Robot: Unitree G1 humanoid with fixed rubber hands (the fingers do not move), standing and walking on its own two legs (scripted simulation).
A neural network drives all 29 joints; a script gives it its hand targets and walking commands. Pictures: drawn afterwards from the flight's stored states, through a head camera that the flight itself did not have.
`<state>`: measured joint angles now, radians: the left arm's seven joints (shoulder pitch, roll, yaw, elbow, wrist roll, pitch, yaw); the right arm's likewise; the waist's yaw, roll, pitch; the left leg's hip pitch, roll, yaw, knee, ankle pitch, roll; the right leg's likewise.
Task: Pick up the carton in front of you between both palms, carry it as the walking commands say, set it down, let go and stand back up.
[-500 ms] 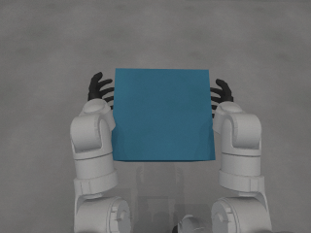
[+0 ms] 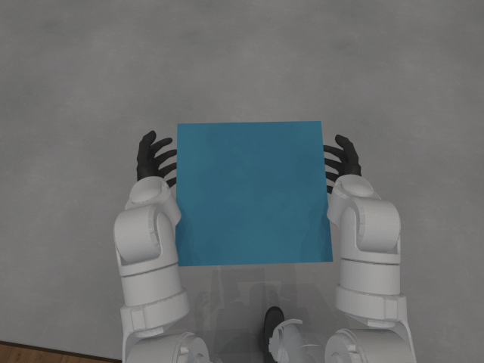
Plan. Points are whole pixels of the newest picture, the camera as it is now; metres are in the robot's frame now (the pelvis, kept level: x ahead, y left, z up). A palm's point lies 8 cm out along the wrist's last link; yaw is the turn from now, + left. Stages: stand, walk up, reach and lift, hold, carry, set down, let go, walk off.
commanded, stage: carry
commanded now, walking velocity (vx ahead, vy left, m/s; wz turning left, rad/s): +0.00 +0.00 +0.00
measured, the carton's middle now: (248, 201) +0.36 +0.02 -0.05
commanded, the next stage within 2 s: none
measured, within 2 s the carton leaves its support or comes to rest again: neither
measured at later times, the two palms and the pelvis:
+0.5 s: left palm (104, 185) +0.31 +0.18 +0.14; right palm (345, 189) +0.31 -0.10 +0.12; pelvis -0.02 +0.03 -0.02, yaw +1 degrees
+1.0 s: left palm (106, 206) +0.29 +0.18 +0.12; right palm (346, 213) +0.29 -0.10 +0.10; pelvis -0.05 +0.03 -0.02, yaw +1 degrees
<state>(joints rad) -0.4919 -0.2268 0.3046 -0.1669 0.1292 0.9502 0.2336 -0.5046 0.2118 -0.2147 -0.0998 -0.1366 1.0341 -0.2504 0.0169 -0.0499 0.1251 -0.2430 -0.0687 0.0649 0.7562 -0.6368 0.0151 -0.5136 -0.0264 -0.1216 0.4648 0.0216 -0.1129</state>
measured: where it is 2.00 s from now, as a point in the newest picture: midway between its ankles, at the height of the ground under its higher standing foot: outside the picture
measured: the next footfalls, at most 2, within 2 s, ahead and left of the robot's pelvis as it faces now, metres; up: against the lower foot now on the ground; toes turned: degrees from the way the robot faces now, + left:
none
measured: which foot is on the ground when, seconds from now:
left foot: down 0.00-1.00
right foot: down 0.00-1.00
